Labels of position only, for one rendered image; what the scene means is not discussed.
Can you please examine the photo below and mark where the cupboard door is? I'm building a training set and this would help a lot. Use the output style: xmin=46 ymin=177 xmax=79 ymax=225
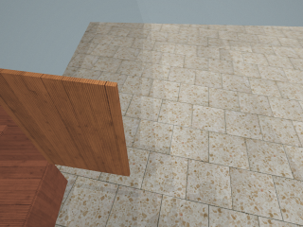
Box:
xmin=0 ymin=68 xmax=131 ymax=177

